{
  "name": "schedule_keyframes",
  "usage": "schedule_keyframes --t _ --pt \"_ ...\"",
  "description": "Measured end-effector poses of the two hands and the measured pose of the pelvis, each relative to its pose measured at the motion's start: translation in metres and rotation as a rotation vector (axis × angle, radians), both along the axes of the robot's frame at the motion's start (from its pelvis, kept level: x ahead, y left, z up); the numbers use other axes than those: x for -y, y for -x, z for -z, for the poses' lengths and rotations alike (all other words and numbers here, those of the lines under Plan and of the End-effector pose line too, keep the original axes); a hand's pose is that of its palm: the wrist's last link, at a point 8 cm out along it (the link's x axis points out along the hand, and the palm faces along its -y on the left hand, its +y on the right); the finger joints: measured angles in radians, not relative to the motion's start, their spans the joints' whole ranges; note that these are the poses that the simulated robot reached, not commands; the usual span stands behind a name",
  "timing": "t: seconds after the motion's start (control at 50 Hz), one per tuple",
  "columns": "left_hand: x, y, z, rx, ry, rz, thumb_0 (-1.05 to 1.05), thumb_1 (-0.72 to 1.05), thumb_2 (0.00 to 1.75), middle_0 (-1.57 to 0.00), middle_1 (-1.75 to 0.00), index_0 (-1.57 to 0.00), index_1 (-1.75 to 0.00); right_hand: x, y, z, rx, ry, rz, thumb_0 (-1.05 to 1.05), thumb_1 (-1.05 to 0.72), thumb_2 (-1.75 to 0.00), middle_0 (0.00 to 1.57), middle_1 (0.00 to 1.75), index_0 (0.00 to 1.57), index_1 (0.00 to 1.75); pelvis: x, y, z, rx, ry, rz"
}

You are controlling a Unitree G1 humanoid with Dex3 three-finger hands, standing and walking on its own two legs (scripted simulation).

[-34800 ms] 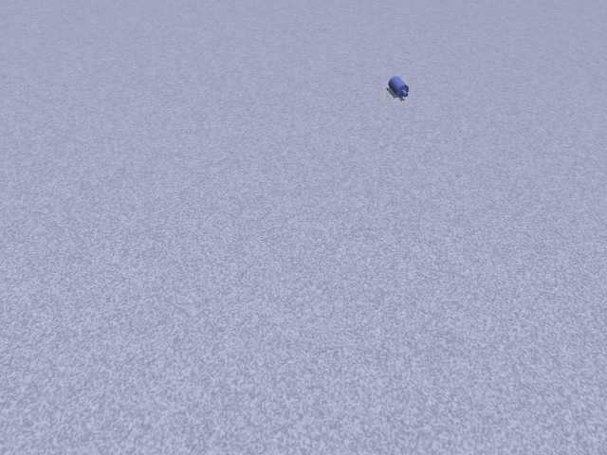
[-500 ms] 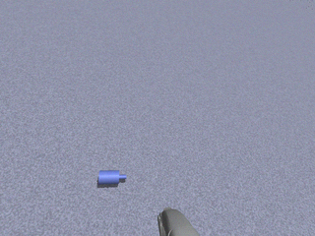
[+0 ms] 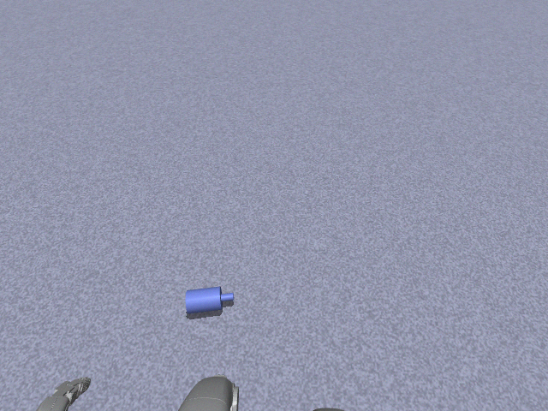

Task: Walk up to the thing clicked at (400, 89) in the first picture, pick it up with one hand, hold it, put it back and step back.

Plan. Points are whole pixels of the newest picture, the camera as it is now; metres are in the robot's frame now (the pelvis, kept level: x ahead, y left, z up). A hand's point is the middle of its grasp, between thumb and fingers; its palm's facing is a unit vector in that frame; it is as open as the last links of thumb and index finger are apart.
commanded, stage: walk up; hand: left
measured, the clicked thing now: (210, 299) +0.52 +0.23 -0.72
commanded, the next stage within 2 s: stand in 1.50 s
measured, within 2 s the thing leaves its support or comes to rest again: neither
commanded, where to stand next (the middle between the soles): +0.16 -0.02 m, yaw +5 degrees
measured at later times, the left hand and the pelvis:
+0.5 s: hand out of the picture -0.01 +0.27 -0.16, palm faces +0.04 -0.91 -0.42, open 7.4 cm; pelvis -0.05 -0.01 -0.02, yaw +2 degrees
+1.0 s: hand out of the picture +0.01 +0.33 -0.17, palm faces +0.05 -0.94 -0.33, open 7.4 cm; pelvis -0.03 +0.03 +0.00, yaw +5 degrees
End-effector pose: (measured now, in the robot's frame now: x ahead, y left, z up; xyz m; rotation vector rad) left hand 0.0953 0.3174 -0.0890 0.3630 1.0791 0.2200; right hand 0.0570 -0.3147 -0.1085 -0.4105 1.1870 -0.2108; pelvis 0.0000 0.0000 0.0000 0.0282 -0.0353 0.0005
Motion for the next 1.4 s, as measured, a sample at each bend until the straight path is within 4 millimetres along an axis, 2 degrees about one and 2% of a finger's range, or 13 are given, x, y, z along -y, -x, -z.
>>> schedule_keyframes --t 0.08,0.2,0.34,0.46,0.6,0.72,0.78,0.86,1.02,1.1,1.2,1.3,1.4 --pt "0.006 0.011 0.004 -0.017 0.003 -0.025 0.0 0.9 0.9 -0.2 -0.3 -0.2 -0.3 0.006 -0.01 -0.002 0.013 -0.001 -0.011 0.01 -0.9 -0.89 0.21 0.3 0.21 0.3 0.005 -0.006 0.0 0.013 0.013 -0.006" --pt "0.012 0.023 0.033 -0.057 0.039 -0.061 0.0 0.9 0.9 -0.21 -0.3 -0.21 -0.3 0.003 -0.027 0.005 0.026 0.005 -0.022 0.01 -0.9 -0.89 0.2 0.3 0.21 0.3 0.003 -0.005 0.013 0.036 0.033 -0.041" --pt "0.017 0.042 0.046 -0.083 0.064 -0.08 0.01 0.9 0.9 -0.21 -0.3 -0.21 -0.3 -0.013 -0.042 0.008 0.06 -0.025 -0.064 0.01 -0.9 -0.89 0.2 0.3 0.21 0.3 0.0 0.023 0.017 0.033 0.04 -0.04" --pt "0.013 0.09 0.038 -0.104 0.005 -0.09 0.0 0.9 0.9 -0.21 -0.3 -0.21 -0.3 -0.018 -0.05 0.015 0.117 -0.075 -0.093 0.01 -0.9 -0.89 0.2 0.3 0.21 0.3 0.006 0.047 0.02 0.029 0.07 -0.044" --pt "-0.024 0.158 0.006 -0.171 -0.103 -0.168 0.01 0.9 0.9 -0.21 -0.3 -0.21 -0.3 -0.025 -0.034 0.007 0.095 -0.1 -0.104 0.01 -0.9 -0.89 0.2 0.3 0.21 0.3 -0.009 0.056 0.006 0.019 0.029 -0.071" --pt "-0.067 0.176 0.005 -0.151 -0.085 -0.206 0.01 0.9 0.9 -0.21 -0.3 -0.21 -0.3 -0.038 -0.011 0.005 0.024 -0.056 -0.128 0.01 -0.9 -0.89 0.2 0.3 0.21 0.3 -0.038 0.049 0.01 0.013 0.016 -0.12" --pt "-0.08 0.173 0.02 -0.183 -0.065 -0.202 0.01 0.9 0.9 -0.21 -0.3 -0.2 -0.3 -0.044 0.004 0.002 0.054 -0.01 -0.106 0.01 -0.9 -0.89 0.2 0.3 0.21 0.3 -0.047 0.046 0.016 0.04 -0.027 -0.098" --pt "-0.074 0.148 0.027 -0.189 0.002 -0.164 0.01 0.9 0.9 -0.2 -0.3 -0.2 -0.3 -0.042 0.034 -0.016 0.031 0.029 -0.053 0.01 -0.9 -0.89 0.2 0.3 0.21 0.3 -0.049 0.038 0.006 0.048 -0.003 -0.098" --pt "-0.05 0.09 0.042 -0.135 0.076 -0.117 0.01 0.9 0.9 -0.2 -0.3 -0.2 -0.3 -0.005 0.065 -0.044 -0.06 0.158 0.015 0.01 -0.9 -0.89 0.21 0.3 0.21 0.3 -0.027 0.027 0.003 0.055 0.017 -0.094" --pt "-0.023 0.071 0.047 -0.125 0.087 -0.119 0.01 0.91 0.9 -0.2 -0.3 -0.2 -0.3 0.017 0.05 -0.037 -0.084 0.154 -0.002 0.01 -0.9 -0.89 0.21 0.3 0.21 0.3 -0.011 0.025 0.007 0.029 0.018 -0.092" --pt "0.014 0.058 0.047 -0.112 0.052 -0.076 0.0 0.9 0.9 -0.2 -0.3 -0.2 -0.3 0.037 0.01 0.003 -0.034 0.089 -0.012 0.01 -0.9 -0.89 0.2 0.3 0.21 0.3 0.007 0.027 0.022 0.027 0.056 -0.072" --pt "0.03 0.051 0.032 -0.08 0.029 -0.051 0.01 0.9 0.9 -0.21 -0.3 -0.21 -0.3 0.014 -0.014 0.027 0.024 -0.026 -0.026 0.01 -0.9 -0.89 0.2 0.3 0.2 0.3 0.011 0.029 0.019 0.022 0.026 -0.078" --pt "0.013 0.046 0.024 0.004 -0.025 -0.058 0.0 0.9 0.9 -0.21 -0.3 -0.21 -0.3 -0.01 -0.018 0.039 0.006 -0.084 -0.069 0.01 -0.9 -0.89 0.2 0.3 0.21 0.3 0.006 0.035 0.024 0.007 0.033 -0.098"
